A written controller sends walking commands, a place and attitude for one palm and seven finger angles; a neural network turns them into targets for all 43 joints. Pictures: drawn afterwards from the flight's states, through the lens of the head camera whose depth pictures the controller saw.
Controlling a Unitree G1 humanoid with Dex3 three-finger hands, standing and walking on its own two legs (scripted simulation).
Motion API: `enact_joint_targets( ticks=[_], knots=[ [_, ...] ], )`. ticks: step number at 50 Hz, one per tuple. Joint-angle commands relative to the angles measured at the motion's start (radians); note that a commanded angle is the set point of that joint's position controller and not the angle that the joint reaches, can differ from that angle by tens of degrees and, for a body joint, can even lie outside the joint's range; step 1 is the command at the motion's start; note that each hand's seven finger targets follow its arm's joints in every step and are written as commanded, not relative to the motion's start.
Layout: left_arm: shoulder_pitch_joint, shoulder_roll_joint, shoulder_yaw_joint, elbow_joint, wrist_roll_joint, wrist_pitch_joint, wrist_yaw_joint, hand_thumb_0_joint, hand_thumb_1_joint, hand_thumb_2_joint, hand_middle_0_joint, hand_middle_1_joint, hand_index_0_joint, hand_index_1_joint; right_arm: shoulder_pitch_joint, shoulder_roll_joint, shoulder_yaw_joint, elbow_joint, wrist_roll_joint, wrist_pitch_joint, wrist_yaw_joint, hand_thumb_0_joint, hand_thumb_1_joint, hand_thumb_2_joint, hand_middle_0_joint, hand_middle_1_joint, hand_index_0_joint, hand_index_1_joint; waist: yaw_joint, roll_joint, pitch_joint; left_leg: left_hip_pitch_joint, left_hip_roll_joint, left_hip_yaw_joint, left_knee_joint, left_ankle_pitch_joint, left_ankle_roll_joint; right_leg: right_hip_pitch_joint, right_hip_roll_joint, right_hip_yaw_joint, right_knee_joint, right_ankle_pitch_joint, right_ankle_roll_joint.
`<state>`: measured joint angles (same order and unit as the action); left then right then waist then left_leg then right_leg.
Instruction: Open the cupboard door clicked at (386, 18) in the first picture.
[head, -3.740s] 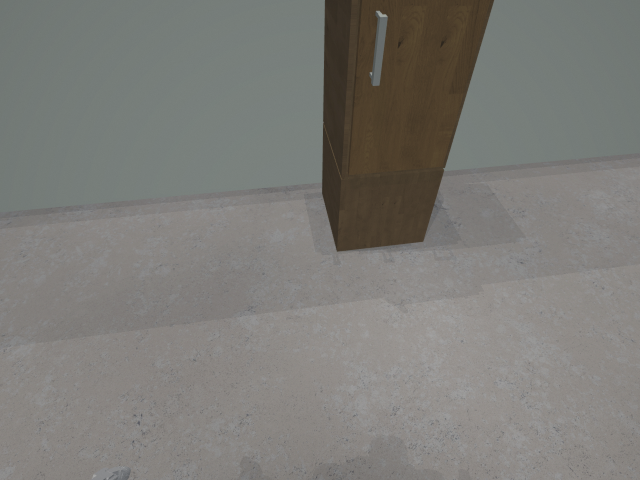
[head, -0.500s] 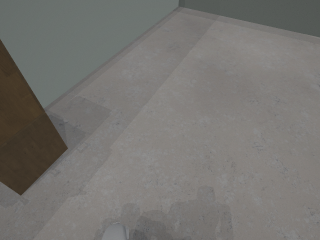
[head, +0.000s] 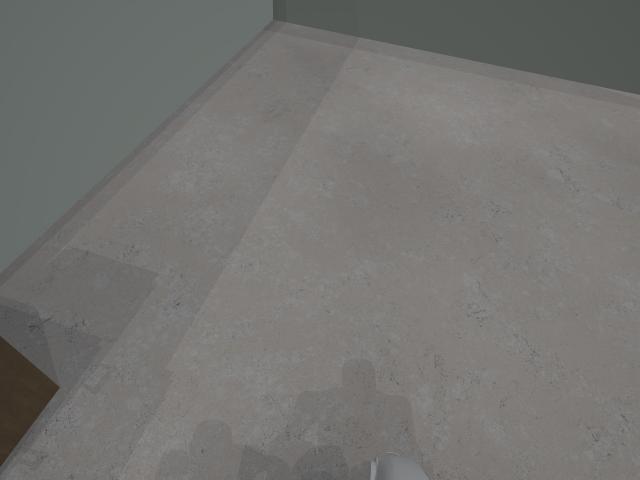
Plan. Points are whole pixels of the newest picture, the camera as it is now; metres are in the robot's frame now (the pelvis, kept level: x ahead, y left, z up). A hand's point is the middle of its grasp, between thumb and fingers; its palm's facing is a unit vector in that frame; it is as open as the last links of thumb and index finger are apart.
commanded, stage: walk to a spot facing it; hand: left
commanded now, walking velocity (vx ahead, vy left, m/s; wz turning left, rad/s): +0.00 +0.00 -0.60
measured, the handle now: out of the picture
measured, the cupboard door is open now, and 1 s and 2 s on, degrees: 0 0 0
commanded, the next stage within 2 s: turn to face it in 0.10 s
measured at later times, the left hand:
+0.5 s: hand (276, 389) +0.28 +0.08 -0.16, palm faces -0.08 -0.98 -0.18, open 7.4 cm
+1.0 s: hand (192, 459) +0.17 +0.19 -0.17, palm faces +0.27 -0.92 -0.28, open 7.4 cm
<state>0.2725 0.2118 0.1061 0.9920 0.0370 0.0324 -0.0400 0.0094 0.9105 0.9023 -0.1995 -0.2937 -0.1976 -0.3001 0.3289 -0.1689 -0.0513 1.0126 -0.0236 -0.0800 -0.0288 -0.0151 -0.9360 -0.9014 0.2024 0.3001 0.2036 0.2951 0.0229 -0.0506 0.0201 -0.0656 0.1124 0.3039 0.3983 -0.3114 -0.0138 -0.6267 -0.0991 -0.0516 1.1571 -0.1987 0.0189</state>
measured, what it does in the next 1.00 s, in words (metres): walks ahead: right foot, then left foot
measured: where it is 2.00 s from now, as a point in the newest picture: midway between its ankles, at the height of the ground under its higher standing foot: outside the picture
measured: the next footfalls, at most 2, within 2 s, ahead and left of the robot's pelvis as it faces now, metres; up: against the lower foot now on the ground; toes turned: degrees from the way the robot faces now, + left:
right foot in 0.20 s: +0.22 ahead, -0.14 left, +0.00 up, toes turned -15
left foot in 0.70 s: +0.18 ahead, +0.07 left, +0.00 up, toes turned +14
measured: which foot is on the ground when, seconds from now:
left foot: down 0.00-0.20, up 0.22-0.68, down 0.70-1.00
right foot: up 0.00-0.18, down 0.20-0.72, up 0.74-1.00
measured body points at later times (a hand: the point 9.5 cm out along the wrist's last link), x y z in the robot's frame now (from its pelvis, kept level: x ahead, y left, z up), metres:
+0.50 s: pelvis +0.14 -0.06 -0.01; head +0.14 -0.08 +0.44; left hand +0.28 +0.14 -0.14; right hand +0.14 -0.29 -0.17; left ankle +0.15 +0.08 -0.68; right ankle +0.18 -0.13 -0.74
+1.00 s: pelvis +0.15 -0.05 +0.00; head +0.19 -0.03 +0.44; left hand +0.16 +0.24 -0.15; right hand +0.25 -0.28 -0.15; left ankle +0.14 +0.06 -0.74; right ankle +0.16 -0.21 -0.68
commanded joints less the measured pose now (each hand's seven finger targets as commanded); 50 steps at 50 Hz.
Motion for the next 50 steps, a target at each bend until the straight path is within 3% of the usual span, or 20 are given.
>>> enact_joint_targets(
  ticks=[1,3,5,8,9,10,11,13,16,18,23,28,33,34,35,36,37,39,43,50],
  knots=[
    [-0.113,-0.017,-0.019,-0.104,-0.007,-0.013,-0.011,0.0,0.9,0.9,-0.2,-0.3,-0.2,-0.3,0.056,-0.124,-0.022,-0.025,-0.002,0.0,-0.001,0.0,-0.9,-0.9,0.2,0.3,0.2,0.3,-0.038,0.242,0.115,-0.002,0.227,-0.025,-0.139,0.514,0.09,-0.053,-0.012,-0.061,-0.244,0.034,0.015],
    [-0.153,-0.013,-0.021,-0.112,-0.01,-0.018,-0.008,0.0,0.9,0.9,-0.2,-0.3,-0.2,-0.3,0.07,-0.138,-0.03,-0.015,-0.005,0.012,0.001,0.0,-0.9,-0.9,0.2,0.3,0.2,0.3,-0.059,0.239,0.116,0.02,0.236,0.003,-0.09,0.586,0.088,0.008,0.021,-0.097,-0.357,0.007,0.002],
    [-0.139,-0.006,-0.019,-0.113,-0.009,-0.025,-0.006,0.0,0.9,0.9,-0.2,-0.3,-0.2,-0.3,0.071,-0.157,-0.039,-0.014,-0.003,0.019,0.0,0.0,-0.9,-0.9,0.2,0.3,0.2,0.3,-0.046,0.232,0.091,0.055,0.244,0.025,-0.004,0.714,0.085,0.076,0.059,-0.122,-0.437,0.009,-0.019],
    [0.07,0.067,-0.003,-0.059,-0.003,-0.047,0.004,0.0,0.9,0.9,-0.2,-0.3,-0.2,-0.3,0.027,-0.207,-0.054,-0.04,0.007,0.029,0.006,0.0,-0.9,-0.9,0.2,0.3,0.2,0.3,0.065,0.179,-0.069,0.021,0.221,0.057,0.362,0.818,0.031,0.417,0.128,-0.162,-0.593,0.099,-0.055],
    [0.169,0.161,0.02,-0.032,0.001,-0.065,0.012,0.0,0.9,0.9,-0.2,-0.3,-0.2,-0.3,0.046,-0.178,-0.046,-0.059,0.018,0.033,0.016,0.0,-0.9,-0.9,0.2,0.3,0.2,0.3,0.115,0.017,-0.173,-0.195,0.177,0.037,0.623,0.506,-0.016,0.707,-0.001,-0.016,-0.63,0.368,-0.098],
    [0.229,0.266,0.037,-0.02,-0.011,-0.076,0.028,0.0,0.9,0.9,-0.2,-0.3,-0.2,-0.3,0.093,-0.093,-0.028,-0.082,0.027,0.031,0.014,0.0,-0.9,-0.9,0.2,0.3,0.2,0.3,0.104,-0.228,-0.326,-0.488,-0.014,-0.046,0.952,-0.309,-0.071,0.94,-0.3,0.431,-0.609,0.903,-0.236],
    [0.231,0.28,0.035,-0.023,-0.036,-0.069,0.045,0.0,0.9,0.9,-0.2,-0.3,-0.2,-0.3,0.063,-0.103,-0.022,-0.093,0.035,0.04,-0.003,0.0,-0.9,-0.9,0.2,0.3,0.2,0.3,0.101,-0.164,-0.409,-0.469,-0.009,-0.227,1.033,-0.349,-0.048,0.91,-0.358,0.427,-0.66,1.021,-0.297],
    [0.046,0.191,0.007,-0.065,-0.03,-0.061,0.062,0.0,0.9,0.9,-0.2,-0.3,-0.2,-0.3,0.059,-0.08,-0.014,-0.065,0.025,0.058,0.0,0.0,-0.9,-0.9,0.2,0.3,0.2,0.3,0.027,-0.098,-0.268,-0.463,0.027,-0.293,1.035,-0.195,-0.039,0.697,-0.292,0.332,-0.743,0.681,-0.246],
    [-0.101,0.087,-0.041,-0.082,-0.023,-0.07,0.072,0.0,0.9,0.9,-0.2,-0.3,-0.2,-0.3,0.107,-0.053,0.002,0.003,0.004,0.092,-0.001,0.0,-0.9,-0.9,0.2,0.3,0.2,0.3,-0.062,0.025,-0.085,-0.342,0.04,-0.302,0.881,-0.064,-0.03,0.341,-0.199,0.119,-0.824,0.488,-0.17],
    [-0.152,0.072,-0.051,-0.079,-0.017,-0.073,0.071,0.0,0.9,0.9,-0.2,-0.3,-0.2,-0.3,0.166,-0.026,0.009,0.031,0.006,0.108,0.003,0.0,-0.9,-0.9,0.2,0.3,0.2,0.3,-0.102,-0.013,-0.065,-0.281,0.031,-0.295,0.742,-0.045,-0.03,0.266,-0.17,0.018,-0.852,0.369,-0.149],
    [-0.118,0.076,-0.046,-0.076,-0.019,-0.046,0.071,0.0,0.9,0.9,-0.2,-0.3,-0.2,-0.3,0.063,-0.044,-0.002,-0.012,0.006,0.123,0.016,0.0,-0.9,-0.9,0.2,0.3,0.2,0.3,-0.053,-0.061,0.012,-0.358,0.009,-0.252,0.657,-0.053,-0.036,0.285,-0.212,0.018,-0.926,0.059,-0.169],
    [-0.076,0.094,-0.023,-0.077,-0.009,-0.038,0.08,0.0,0.9,0.9,-0.2,-0.3,-0.2,-0.3,-0.054,-0.041,-0.012,-0.063,0.006,0.118,0.03,0.0,-0.9,-0.9,0.2,0.3,0.2,0.3,-0.008,-0.045,0.035,-0.384,0.012,-0.225,0.504,-0.131,-0.035,0.365,-0.275,0.018,-0.88,0.071,-0.187],
    [-0.072,0.113,-0.009,-0.09,-0.012,-0.03,0.078,0.0,0.9,0.9,-0.2,-0.3,-0.2,-0.3,-0.021,-0.049,-0.018,-0.084,0.004,0.11,0.035,0.0,-0.9,-0.9,0.2,0.3,0.2,0.3,-0.029,0.005,-0.031,-0.259,-0.003,-0.187,0.257,-0.034,-0.019,0.387,-0.276,-0.066,-0.723,0.103,-0.129],
    [-0.069,0.104,-0.008,-0.097,-0.02,-0.026,0.075,0.0,0.9,0.9,-0.2,-0.3,-0.2,-0.3,0.022,-0.068,-0.024,-0.079,0.003,0.104,0.037,0.0,-0.9,-0.9,0.2,0.3,0.2,0.3,-0.049,0.071,-0.066,-0.174,-0.001,-0.216,0.13,0.068,-0.006,0.354,-0.24,-0.108,-0.624,0.07,-0.085],
    [-0.058,0.069,-0.011,-0.117,-0.028,-0.018,0.069,0.0,0.9,0.9,-0.2,-0.3,-0.2,-0.3,0.056,-0.144,-0.042,-0.08,-0.002,0.096,0.035,0.0,-0.9,-0.9,0.2,0.3,0.2,0.3,-0.063,0.278,-0.072,-0.099,0.148,-0.464,0.005,0.241,0.07,0.205,-0.129,-0.166,-0.451,-0.116,-0.011],
    [-0.112,0.026,-0.023,-0.164,-0.03,-0.015,0.065,0.0,0.9,0.9,-0.2,-0.3,-0.2,-0.3,0.089,-0.219,-0.057,-0.09,-0.008,0.092,0.025,0.0,-0.9,-0.9,0.2,0.3,0.2,0.3,-0.095,0.443,-0.048,-0.05,0.339,-0.716,-0.089,0.543,0.203,0.025,-0.006,-0.151,-0.232,-0.433,0.051],
    [-0.165,0.053,-0.021,-0.182,-0.02,-0.011,0.063,0.0,0.9,0.9,-0.2,-0.3,-0.2,-0.3,0.093,-0.236,-0.061,-0.08,-0.01,0.095,0.019,0.0,-0.9,-0.9,0.2,0.3,0.2,0.3,-0.103,0.298,-0.066,-0.073,0.364,-0.685,-0.088,0.514,0.252,0.035,-0.003,-0.042,-0.08,-0.422,0.037],
    [-0.173,0.048,-0.01,-0.163,-0.015,-0.012,0.055,0.0,0.9,0.9,-0.2,-0.3,-0.2,-0.3,0.016,-0.197,-0.051,-0.092,-0.006,0.082,0.006,0.0,-0.9,-0.9,0.2,0.3,0.2,0.3,-0.07,0.233,-0.072,-0.066,0.255,-0.604,-0.061,0.501,0.208,-0.021,-0.006,0.014,0.014,-0.288,0.043],
    [-0.105,0.061,-0.011,-0.122,-0.025,-0.012,0.049,0.0,0.9,0.9,-0.2,-0.3,-0.2,-0.3,-0.06,-0.202,-0.047,-0.116,0.002,0.071,0.002,0.0,-0.9,-0.9,0.2,0.3,0.2,0.3,-0.043,0.13,-0.117,-0.006,0.154,-0.465,-0.021,0.601,0.168,0.031,0.009,0.022,-0.046,-0.193,0.068],
    [-0.145,0.067,-0.018,-0.149,-0.032,-0.004,0.059,0.0,0.9,0.9,-0.2,-0.3,-0.2,-0.3,-0.06,-0.237,-0.063,-0.107,-0.002,0.092,0.015,0.0,-0.9,-0.9,0.2,0.3,0.2,0.3,-0.067,0.205,-0.074,-0.045,0.135,-0.539,-0.021,0.526,0.181,0.147,0.038,0.021,-0.299,-0.257,0.081]
  ],
)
